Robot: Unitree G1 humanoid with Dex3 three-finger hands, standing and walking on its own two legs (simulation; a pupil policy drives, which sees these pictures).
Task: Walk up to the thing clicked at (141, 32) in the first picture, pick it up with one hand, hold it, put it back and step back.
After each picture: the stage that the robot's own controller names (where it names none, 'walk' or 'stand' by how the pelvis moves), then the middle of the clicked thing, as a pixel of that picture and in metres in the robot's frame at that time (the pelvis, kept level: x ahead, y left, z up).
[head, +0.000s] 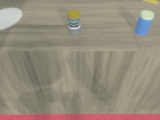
stand; (143, 23) +0.72 -0.34 +0.02
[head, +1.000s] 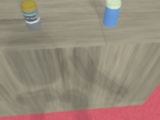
sink last; (111, 12) +0.69 -0.13 +0.05
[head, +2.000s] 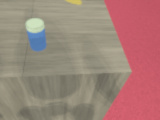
rise first; (36, 35) +0.53 +0.18 +0.05
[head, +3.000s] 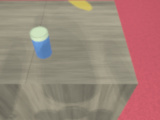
stand; (41, 43) +0.51 +0.17 +0.04
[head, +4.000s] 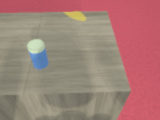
stand; (38, 54) +0.50 +0.18 +0.01
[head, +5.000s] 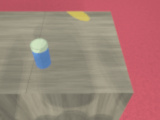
stand; (41, 54) +0.50 +0.17 +0.01
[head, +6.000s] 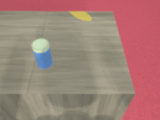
stand; (42, 54) +0.50 +0.17 +0.01
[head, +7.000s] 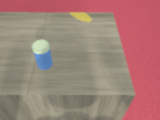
stand; (42, 55) +0.50 +0.17 +0.01
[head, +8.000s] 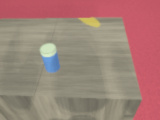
rise first; (50, 58) +0.49 +0.17 +0.02
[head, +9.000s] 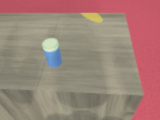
go down; (52, 53) +0.51 +0.17 +0.02
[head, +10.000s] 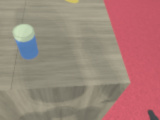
go down; (26, 42) +0.50 +0.16 +0.04
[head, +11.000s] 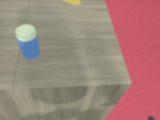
approach; (28, 42) +0.50 +0.16 +0.05
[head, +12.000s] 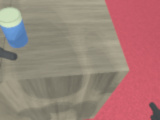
close in; (14, 29) +0.51 +0.17 +0.08
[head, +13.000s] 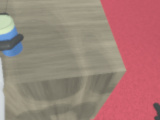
lift; (7, 36) +0.49 +0.19 +0.08
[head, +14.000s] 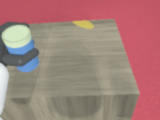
lift; (22, 49) +0.34 +0.16 +0.23
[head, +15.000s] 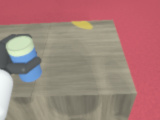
hold; (25, 59) +0.33 +0.17 +0.19
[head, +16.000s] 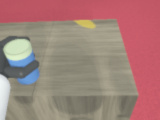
hold; (23, 62) +0.33 +0.17 +0.19
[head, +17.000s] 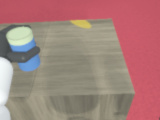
crouch; (25, 49) +0.37 +0.17 +0.20
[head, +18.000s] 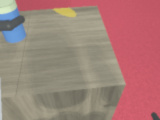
lower; (9, 21) +0.48 +0.18 +0.21
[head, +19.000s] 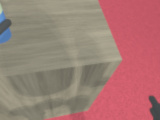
lower; out of the picture +0.53 +0.19 +0.09
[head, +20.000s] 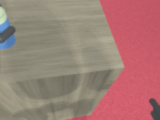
lower; out of the picture +0.51 +0.19 +0.09
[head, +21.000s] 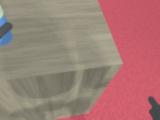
lower; out of the picture +0.52 +0.19 +0.09
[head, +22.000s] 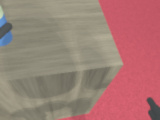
lower; out of the picture +0.52 +0.19 +0.09
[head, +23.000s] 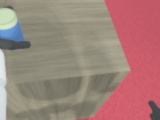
open; (9, 30) +0.50 +0.17 +0.08
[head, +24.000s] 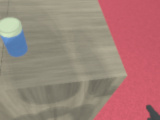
sink last; (13, 38) +0.49 +0.17 +0.07
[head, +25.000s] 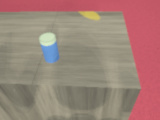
sink last; (49, 48) +0.53 +0.17 +0.06
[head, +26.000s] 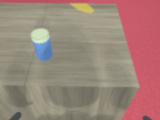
stand; (42, 45) +0.51 +0.17 +0.06
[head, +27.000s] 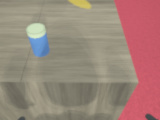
stand; (38, 40) +0.51 +0.17 +0.08
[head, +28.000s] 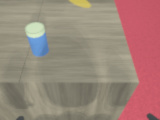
stand; (37, 40) +0.51 +0.17 +0.08
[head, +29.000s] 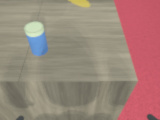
stand; (37, 39) +0.51 +0.18 +0.08
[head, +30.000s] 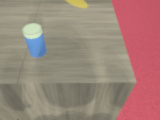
stand; (35, 41) +0.51 +0.17 +0.08
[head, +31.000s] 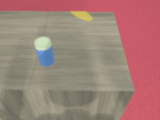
stand; (44, 52) +0.52 +0.16 +0.02
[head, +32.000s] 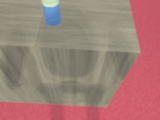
walk; (51, 10) +0.64 +0.12 +0.04
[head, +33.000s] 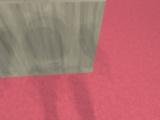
walk; out of the picture +0.92 +0.25 +0.05
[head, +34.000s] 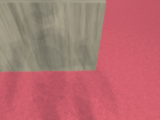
stand; out of the picture +1.13 +0.20 +0.03
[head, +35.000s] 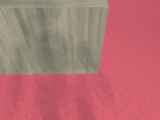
stand; out of the picture +1.14 +0.17 +0.01
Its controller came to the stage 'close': yes
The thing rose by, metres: 0.22
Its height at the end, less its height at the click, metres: +0.00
